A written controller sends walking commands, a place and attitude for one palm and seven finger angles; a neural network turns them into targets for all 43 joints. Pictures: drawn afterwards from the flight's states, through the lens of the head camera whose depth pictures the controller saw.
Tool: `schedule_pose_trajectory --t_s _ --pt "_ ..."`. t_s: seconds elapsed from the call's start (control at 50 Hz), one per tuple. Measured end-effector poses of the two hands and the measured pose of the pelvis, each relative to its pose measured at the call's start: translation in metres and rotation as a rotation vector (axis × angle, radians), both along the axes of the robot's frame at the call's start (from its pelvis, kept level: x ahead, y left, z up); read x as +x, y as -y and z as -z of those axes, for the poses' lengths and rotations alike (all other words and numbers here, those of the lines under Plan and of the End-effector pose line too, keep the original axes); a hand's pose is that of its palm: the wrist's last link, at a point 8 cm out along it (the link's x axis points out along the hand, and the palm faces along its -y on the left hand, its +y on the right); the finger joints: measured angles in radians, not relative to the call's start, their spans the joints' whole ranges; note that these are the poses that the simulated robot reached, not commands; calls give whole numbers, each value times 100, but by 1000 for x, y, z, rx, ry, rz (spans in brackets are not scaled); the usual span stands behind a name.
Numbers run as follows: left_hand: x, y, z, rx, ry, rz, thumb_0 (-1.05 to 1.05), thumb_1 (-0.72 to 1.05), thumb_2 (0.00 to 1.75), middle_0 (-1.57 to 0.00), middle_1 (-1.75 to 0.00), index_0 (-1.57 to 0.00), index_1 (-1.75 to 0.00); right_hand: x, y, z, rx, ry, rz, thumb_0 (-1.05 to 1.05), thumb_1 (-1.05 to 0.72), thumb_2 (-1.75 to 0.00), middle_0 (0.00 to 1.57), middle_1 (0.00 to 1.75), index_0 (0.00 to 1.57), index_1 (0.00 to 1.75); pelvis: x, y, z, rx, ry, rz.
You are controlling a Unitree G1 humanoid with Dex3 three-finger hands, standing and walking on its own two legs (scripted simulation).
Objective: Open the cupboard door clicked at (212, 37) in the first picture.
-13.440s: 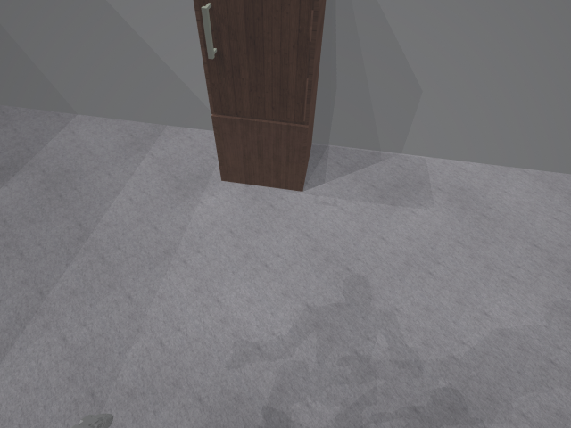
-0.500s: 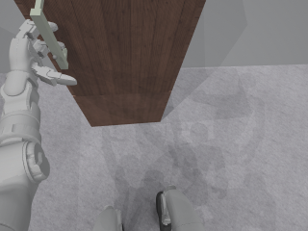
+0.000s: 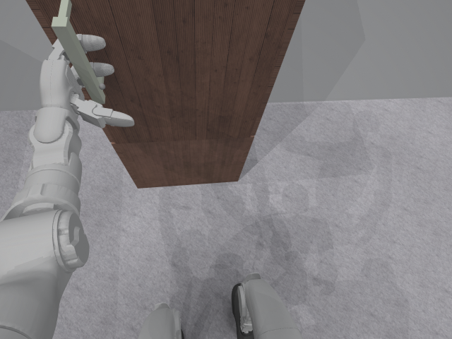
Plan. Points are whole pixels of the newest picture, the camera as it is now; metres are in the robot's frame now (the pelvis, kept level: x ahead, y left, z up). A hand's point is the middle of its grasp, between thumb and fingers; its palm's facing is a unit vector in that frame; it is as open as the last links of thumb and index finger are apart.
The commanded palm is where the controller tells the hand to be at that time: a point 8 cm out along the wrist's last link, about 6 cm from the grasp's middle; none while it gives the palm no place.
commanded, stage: slide the fingers in behind the handle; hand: left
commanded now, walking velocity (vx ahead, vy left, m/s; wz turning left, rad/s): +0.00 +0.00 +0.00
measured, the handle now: (84, 57) +0.58 +0.17 +0.08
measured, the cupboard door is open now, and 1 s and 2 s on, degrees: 0 0 31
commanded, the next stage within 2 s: close the thumb around the handle in 0.30 s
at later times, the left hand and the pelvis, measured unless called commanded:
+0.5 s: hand (102, 87) +0.53 +0.15 +0.06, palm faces -0.04 -1.00 -0.04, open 13.8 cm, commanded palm +0.50 +0.19 +0.07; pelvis +0.00 +0.00 +0.00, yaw +0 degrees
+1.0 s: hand (101, 87) +0.53 +0.15 +0.06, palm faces -0.04 -1.00 -0.04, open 5.9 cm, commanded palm +0.50 +0.19 +0.07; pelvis +0.00 +0.00 +0.00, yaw +0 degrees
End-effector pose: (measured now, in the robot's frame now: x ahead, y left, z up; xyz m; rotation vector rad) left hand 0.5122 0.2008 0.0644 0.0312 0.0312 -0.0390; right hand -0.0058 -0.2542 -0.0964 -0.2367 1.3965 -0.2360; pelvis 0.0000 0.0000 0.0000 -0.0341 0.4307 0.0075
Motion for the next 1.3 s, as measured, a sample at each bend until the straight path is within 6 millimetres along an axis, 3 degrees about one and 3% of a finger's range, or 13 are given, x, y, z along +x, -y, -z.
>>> schedule_pose_trajectory --t_s 0.18,0.52,0.66,1.02,1.08,1.3 --pt "-4 -6 -2 8 -5 1 -2 -50 30 -30 -120 -30 -120 -4 -1 1 6 -11 -1 1 -91 -90 20 30 20 30 -1 0 -1 2 6 -1" --pt "-1 0 0 11 2 3 -2 -45 32 -31 -121 -30 -121 -6 3 1 -8 -15 -3 1 -91 -90 20 30 20 30 -2 0 1 1 -3 -3" --pt "-2 0 -1 11 -5 -3 -1 -20 43 -32 -124 -31 -124 -5 1 2 6 -19 -2 1 -91 -90 20 30 20 30 -1 1 0 2 1 -3" --pt "-3 -1 -1 13 -2 -1 0 71 82 -39 -133 -37 -133 1 6 1 -4 -7 -10 1 -91 -90 20 30 20 30 0 3 -1 2 1 -7" --pt "-3 -1 -2 10 0 1 1 79 85 -39 -134 -38 -134 2 7 1 -5 -5 -11 1 -91 -90 20 30 20 30 1 2 -1 2 2 -6" --pt "-5 0 -1 1 2 1 1 80 84 -40 -135 -37 -135 2 4 0 -2 3 -4 1 -91 -90 20 30 20 30 1 2 -1 2 4 -2"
